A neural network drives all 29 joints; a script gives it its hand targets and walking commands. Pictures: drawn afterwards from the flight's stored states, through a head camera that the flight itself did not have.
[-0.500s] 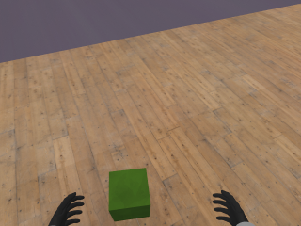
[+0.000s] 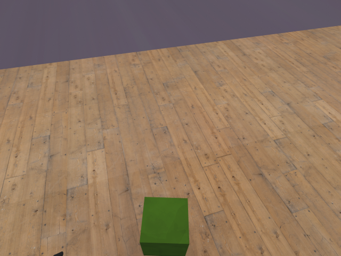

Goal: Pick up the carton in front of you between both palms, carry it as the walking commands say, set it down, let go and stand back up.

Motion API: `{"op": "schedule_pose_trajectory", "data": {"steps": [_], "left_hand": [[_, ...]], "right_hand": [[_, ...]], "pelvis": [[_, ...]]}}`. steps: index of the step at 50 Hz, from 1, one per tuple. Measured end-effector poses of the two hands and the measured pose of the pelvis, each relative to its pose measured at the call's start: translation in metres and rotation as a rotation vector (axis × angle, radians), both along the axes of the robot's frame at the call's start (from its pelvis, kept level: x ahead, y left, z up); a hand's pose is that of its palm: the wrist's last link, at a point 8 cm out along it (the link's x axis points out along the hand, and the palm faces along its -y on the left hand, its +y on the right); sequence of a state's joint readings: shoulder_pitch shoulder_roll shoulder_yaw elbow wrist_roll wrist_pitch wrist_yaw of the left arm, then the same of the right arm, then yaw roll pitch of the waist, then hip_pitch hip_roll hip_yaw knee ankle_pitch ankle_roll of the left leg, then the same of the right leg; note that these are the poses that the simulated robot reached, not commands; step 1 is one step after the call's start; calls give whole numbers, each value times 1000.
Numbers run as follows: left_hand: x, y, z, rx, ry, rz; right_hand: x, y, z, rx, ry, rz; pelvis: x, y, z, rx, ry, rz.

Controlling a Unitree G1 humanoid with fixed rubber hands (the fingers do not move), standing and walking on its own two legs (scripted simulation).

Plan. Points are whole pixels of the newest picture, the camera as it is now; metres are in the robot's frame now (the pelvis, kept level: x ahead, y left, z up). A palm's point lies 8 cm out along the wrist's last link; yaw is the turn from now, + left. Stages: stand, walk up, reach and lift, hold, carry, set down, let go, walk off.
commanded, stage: stand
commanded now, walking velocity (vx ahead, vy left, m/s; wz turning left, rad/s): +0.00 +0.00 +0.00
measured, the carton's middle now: (165, 227) +0.39 +0.02 -0.62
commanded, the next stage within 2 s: none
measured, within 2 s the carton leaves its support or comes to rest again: neither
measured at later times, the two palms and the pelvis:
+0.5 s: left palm out of the picture +0.04 +0.28 -0.11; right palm out of the picture +0.10 -0.25 -0.11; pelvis +0.00 +0.00 +0.00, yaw +4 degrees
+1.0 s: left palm out of the picture -0.02 +0.25 -0.11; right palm out of the picture +0.11 -0.25 -0.10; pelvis -0.01 -0.01 +0.00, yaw +8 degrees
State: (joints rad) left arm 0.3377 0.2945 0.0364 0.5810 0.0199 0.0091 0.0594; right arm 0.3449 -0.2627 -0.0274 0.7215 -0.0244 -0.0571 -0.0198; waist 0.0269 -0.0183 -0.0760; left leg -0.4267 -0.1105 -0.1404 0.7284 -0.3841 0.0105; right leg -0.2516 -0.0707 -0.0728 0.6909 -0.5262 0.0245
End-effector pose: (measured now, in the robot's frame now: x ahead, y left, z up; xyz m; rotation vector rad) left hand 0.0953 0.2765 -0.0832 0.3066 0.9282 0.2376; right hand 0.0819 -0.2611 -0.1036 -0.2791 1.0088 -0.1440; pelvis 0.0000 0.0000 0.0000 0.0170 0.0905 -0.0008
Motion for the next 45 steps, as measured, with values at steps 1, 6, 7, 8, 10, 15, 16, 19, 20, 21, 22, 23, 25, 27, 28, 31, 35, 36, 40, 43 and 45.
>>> {"op": "schedule_pose_trajectory", "data": {"steps": [1, 6, 7, 8, 10, 15, 16, 19, 20, 21, 22, 23, 25, 27, 28, 31, 35, 36, 40, 43, 45], "left_hand": [[-3, 0, -2, -1, 9, 10], [-16, 1, -12, -14, 48, 53], [-18, 1, -13, -16, 55, 59], [-20, 1, -14, -18, 62, 65], [-24, 1, -15, -20, 73, 73], [-33, 1, -16, -17, 91, 92], [-35, 1, -16, -17, 94, 96], [-41, 2, -19, -19, 108, 109], [-43, 2, -20, -21, 113, 112], [-45, 2, -21, -22, 119, 114], [-47, 3, -22, -23, 125, 115], [-49, 3, -22, -24, 130, 116], [-54, 3, -22, -24, 140, 117], [-58, 2, -21, -23, 148, 117], [-60, 2, -20, -22, 150, 117], [-67, 0, -19, -20, 154, 124], [-79, -2, -24, -33, 172, 148], [-82, -3, -25, -38, 180, 151], [-93, -5, -28, -52, 207, 158], [-99, -10, -23, -53, 213, 162], [-103, -14, -20, -50, 212, 163]], "right_hand": [[5, 2, -2, 2, -1, 6], [25, 13, -6, 11, -15, 34], [27, 14, -6, 12, -17, 37], [29, 15, -7, 12, -17, 40], [31, 15, -7, 10, -13, 43], [29, 13, -7, -1, 8, 52], [29, 12, -7, -4, 11, 54], [28, 11, -6, -12, 17, 62], [28, 11, -6, -15, 18, 64], [28, 11, -6, -17, 19, 65], [27, 10, -5, -18, 21, 67], [26, 10, -5, -20, 24, 68], [23, 9, -5, -22, 31, 69], [20, 8, -4, -22, 39, 71], [18, 7, -4, -22, 43, 72], [16, 4, -4, -23, 50, 78], [23, 6, -1, -24, 41, 105], [25, 7, 0, -22, 35, 111], [27, 10, 1, -20, 24, 119], [25, 9, 0, -12, 41, 121], [25, 8, 0, -4, 45, 125]], "pelvis": [[1, 1, -1, -1, 1, 5], [6, 4, -5, -7, 2, 26], [7, 4, -6, -7, 1, 29], [7, 4, -6, -8, 1, 32], [7, 4, -6, -11, 0, 37], [7, 2, -5, -17, -5, 53], [6, 1, -5, -18, -6, 56], [5, 1, -5, -20, -12, 64], [5, 2, -6, -21, -14, 66], [4, 2, -6, -21, -15, 68], [3, 2, -6, -21, -17, 70], [3, 1, -6, -21, -18, 72], [1, 0, -5, -23, -20, 75], [0, -1, -4, -25, -21, 78], [-1, -3, -3, -26, -21, 81], [-3, -5, -2, -28, -26, 90], [-3, -5, -2, -27, -37, 105], [-4, -4, -2, -26, -38, 107], [-7, -5, -2, -23, -39, 116], [-8, -10, 2, -25, -40, 125], [-8, -12, 4, -24, -42, 130]]}}
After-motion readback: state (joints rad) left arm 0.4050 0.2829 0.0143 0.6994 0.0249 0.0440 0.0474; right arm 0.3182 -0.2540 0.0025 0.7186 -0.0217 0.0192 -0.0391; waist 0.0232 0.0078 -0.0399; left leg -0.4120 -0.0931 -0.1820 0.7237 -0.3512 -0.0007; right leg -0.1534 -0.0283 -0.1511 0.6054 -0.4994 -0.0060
